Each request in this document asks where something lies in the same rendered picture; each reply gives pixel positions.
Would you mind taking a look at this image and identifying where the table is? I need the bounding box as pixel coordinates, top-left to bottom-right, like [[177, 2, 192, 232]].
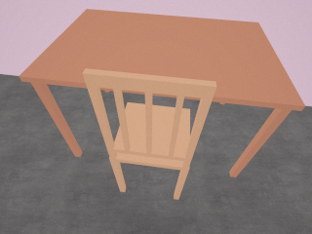
[[19, 9, 305, 177]]

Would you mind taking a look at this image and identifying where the chair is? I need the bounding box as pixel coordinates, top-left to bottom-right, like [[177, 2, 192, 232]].
[[82, 68, 216, 200]]

